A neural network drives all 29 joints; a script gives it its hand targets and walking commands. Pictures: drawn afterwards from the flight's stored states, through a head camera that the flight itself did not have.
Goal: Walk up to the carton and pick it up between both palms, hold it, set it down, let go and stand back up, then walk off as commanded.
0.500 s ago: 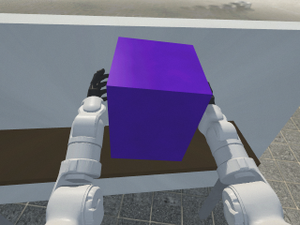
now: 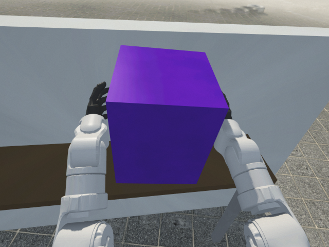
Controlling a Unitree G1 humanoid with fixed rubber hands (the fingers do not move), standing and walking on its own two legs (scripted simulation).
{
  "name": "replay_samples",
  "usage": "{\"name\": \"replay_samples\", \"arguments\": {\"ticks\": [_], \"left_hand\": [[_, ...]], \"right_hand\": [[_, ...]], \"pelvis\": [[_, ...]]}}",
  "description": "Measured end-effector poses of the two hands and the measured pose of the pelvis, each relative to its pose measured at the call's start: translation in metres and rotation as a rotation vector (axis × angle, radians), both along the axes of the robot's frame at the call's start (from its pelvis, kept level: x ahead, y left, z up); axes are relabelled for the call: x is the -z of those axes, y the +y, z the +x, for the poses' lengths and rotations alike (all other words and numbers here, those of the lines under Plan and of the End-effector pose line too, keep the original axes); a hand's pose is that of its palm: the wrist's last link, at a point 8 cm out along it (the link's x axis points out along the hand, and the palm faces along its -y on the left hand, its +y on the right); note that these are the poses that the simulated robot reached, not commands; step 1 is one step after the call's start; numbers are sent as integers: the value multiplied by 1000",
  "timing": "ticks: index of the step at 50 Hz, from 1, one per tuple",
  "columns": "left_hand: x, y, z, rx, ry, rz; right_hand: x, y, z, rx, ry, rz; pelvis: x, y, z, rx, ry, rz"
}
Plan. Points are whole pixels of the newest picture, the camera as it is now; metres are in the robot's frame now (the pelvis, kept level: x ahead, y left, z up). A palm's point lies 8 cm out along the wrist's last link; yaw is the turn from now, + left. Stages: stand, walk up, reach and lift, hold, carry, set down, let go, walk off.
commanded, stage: reach and lift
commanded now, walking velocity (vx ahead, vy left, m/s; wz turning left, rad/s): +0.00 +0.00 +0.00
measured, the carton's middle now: (160, 117) +0.39 +0.00 +0.17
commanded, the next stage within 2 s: hold in 0.44 s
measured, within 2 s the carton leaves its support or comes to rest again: neither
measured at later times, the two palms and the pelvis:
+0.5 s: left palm (89, 107) +0.36 +0.15 +0.22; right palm (223, 110) +0.36 -0.14 +0.22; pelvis -0.01 +0.00 +0.00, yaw +0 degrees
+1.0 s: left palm (90, 105) +0.36 +0.15 +0.23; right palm (227, 110) +0.36 -0.14 +0.22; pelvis -0.01 +0.00 +0.00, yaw -1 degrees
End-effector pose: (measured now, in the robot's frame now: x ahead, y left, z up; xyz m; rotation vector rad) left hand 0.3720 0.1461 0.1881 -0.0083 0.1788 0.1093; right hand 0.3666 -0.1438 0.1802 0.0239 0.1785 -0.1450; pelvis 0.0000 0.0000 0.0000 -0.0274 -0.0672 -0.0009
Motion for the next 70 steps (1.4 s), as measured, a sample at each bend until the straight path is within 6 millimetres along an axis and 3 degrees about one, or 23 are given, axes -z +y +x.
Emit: {"name": "replay_samples", "arguments": {"ticks": [16, 25, 38, 52, 70], "left_hand": [[-27, 7, -5, -14, -22, -5], [-30, 8, -7, 2, -34, -4], [-31, 3, -12, 4, -11, 1], [-43, 2, -17, -14, -41, 1], [-42, -1, -20, -9, -31, -6]], "right_hand": [[-24, 7, -2, -9, -20, 11], [-35, 8, -5, -3, -32, -8], [-31, 3, -11, 3, -8, 9], [-42, 2, -11, -19, -35, 5], [-42, -1, -15, -10, -23, 13]], "pelvis": [[0, 0, -9, 6, -9, 7], [-1, -1, -8, 1, -23, 5], [0, 0, -10, 14, -34, 6], [-1, -2, -4, 19, -29, 9], [0, -6, -4, 12, -49, 9]]}}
